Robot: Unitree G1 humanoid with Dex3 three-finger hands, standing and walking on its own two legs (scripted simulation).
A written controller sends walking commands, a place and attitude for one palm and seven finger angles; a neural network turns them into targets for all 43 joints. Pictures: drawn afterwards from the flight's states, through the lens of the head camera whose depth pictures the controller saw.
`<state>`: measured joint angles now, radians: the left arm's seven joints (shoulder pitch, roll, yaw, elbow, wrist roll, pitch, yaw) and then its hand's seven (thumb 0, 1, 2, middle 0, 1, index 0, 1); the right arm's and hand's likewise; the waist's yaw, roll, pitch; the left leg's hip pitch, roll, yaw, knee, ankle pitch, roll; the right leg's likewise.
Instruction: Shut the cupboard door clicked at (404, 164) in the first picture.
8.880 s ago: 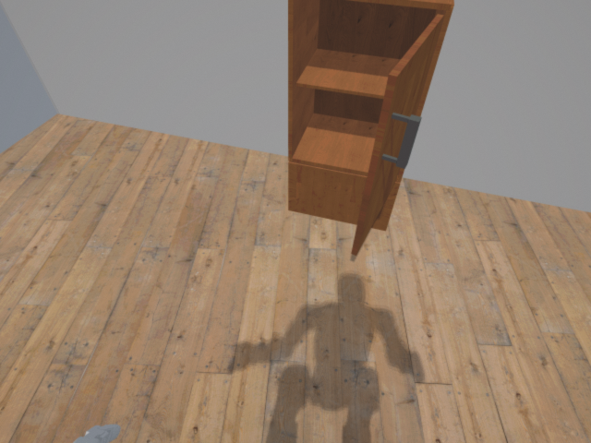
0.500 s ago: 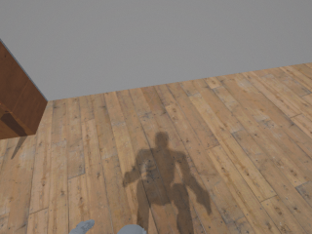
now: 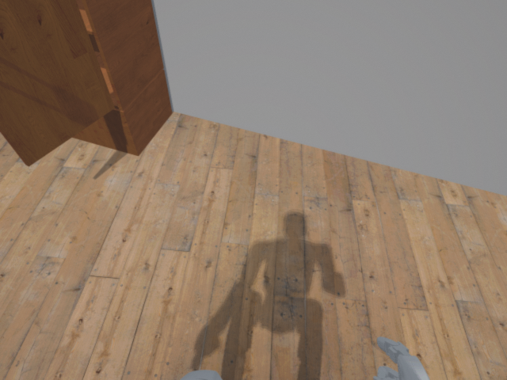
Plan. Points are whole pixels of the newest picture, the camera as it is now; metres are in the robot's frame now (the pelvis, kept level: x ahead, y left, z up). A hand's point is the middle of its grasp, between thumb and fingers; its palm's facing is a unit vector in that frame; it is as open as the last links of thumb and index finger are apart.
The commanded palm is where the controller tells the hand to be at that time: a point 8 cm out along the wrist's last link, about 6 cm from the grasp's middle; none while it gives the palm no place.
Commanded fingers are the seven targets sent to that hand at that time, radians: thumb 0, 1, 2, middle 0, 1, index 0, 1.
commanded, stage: walk to a spot facing it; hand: left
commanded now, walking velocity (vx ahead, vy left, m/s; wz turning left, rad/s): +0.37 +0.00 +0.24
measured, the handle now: out of the picture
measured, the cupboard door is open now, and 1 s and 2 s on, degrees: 78 78 78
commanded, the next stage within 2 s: turn to face it in 1.40 s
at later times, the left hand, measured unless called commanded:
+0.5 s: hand (195, 260) +0.35 +0.17 -0.14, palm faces +0.02 -0.98 -0.19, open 7.3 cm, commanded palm none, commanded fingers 0.00 0.90 0.90 -0.20 -0.30 -0.20 -0.30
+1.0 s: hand (204, 300) +0.27 +0.13 -0.15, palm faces +0.36 -0.92 -0.15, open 7.3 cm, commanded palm none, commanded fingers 0.00 0.90 0.90 -0.20 -0.30 -0.20 -0.30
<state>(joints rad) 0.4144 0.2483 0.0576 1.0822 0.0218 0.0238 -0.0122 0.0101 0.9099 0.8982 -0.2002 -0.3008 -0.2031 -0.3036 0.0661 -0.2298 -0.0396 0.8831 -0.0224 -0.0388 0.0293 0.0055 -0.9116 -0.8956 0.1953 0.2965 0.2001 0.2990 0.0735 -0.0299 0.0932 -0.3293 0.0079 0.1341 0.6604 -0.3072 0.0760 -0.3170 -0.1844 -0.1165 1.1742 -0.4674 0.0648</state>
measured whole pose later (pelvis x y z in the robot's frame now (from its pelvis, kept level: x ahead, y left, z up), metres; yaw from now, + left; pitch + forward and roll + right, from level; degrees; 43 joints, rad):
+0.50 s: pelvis +0.21 -0.01 +0.00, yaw +6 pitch -1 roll +1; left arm 0.07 0.17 0.03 0.96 0.02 -0.03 -0.03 0.01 0.91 0.90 -0.20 -0.30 -0.20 -0.30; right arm 0.54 -0.14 -0.03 1.16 -0.02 -0.06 -0.02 0.01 -0.91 -0.90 0.20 0.30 0.20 0.30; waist -0.08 0.02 0.06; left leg 0.11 -0.04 0.01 0.38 -0.46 0.04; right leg -0.44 -0.06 -0.11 0.60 -0.18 -0.01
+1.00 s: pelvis +0.41 +0.01 +0.02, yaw +14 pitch +0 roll -2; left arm 0.47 0.13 0.02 1.16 0.03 -0.08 0.01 0.00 0.92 0.90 -0.20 -0.30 -0.20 -0.30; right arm 0.09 -0.18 -0.06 1.00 -0.03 -0.01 0.04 0.01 -0.91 -0.90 0.19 0.30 0.19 0.30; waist 0.08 0.02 0.04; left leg -0.51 0.10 0.09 0.70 -0.17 0.01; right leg 0.02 -0.03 -0.26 0.33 -0.33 0.01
